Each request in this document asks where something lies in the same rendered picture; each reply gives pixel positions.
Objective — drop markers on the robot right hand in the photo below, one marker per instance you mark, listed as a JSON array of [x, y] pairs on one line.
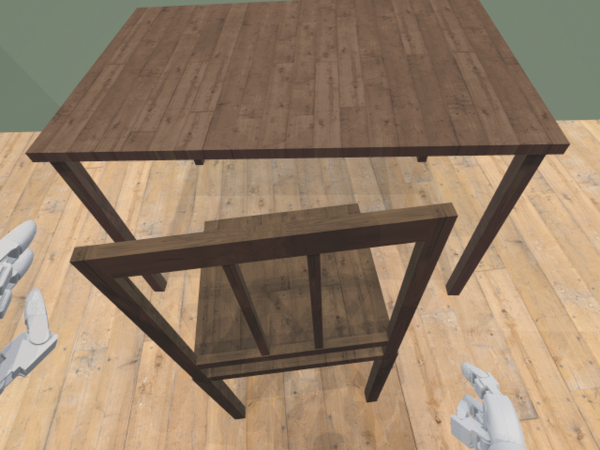
[[493, 421]]

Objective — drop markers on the table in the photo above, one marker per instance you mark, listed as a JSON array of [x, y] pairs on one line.
[[305, 79]]

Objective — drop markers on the chair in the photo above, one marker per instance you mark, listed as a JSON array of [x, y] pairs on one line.
[[279, 292]]

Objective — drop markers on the robot left hand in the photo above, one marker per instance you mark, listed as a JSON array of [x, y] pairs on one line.
[[29, 348]]

